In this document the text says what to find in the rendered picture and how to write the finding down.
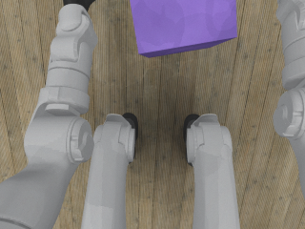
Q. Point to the carton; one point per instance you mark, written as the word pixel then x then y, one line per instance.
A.
pixel 164 27

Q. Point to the left robot hand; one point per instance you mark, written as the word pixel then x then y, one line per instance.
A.
pixel 85 3

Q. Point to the robot right forearm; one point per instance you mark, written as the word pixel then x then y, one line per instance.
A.
pixel 291 15

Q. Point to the robot left forearm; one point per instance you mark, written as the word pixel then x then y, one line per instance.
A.
pixel 70 64

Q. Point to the right robot shin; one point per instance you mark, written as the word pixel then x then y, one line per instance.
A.
pixel 227 139

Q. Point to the right robot upper arm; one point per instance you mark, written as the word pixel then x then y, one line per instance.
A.
pixel 289 122

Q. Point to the left robot upper arm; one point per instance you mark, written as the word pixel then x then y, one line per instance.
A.
pixel 55 145

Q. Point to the robot left foot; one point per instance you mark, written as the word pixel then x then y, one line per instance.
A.
pixel 131 118

